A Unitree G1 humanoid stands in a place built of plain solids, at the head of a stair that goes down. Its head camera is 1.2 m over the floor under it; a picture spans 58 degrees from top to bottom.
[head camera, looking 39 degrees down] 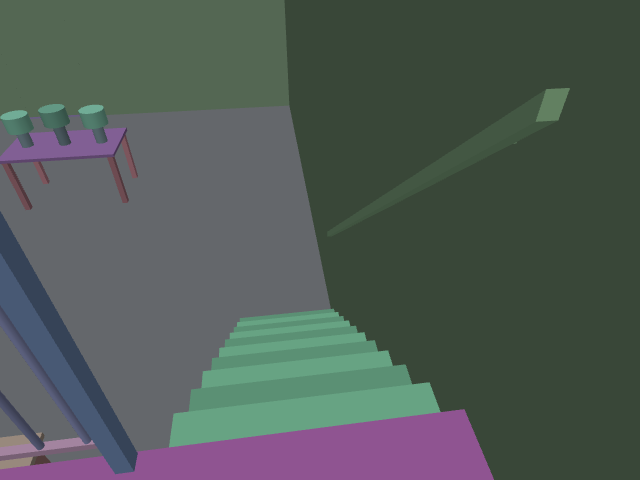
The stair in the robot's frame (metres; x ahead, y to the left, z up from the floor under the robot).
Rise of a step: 0.20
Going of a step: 0.22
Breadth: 0.91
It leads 8 degrees to the left of straight ahead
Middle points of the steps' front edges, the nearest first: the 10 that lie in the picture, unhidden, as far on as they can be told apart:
0.62 0.02 0.00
0.84 0.05 -0.20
1.06 0.08 -0.40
1.28 0.11 -0.59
1.50 0.14 -0.79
1.71 0.17 -0.99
1.93 0.20 -1.19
2.15 0.23 -1.39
2.37 0.26 -1.58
2.59 0.29 -1.78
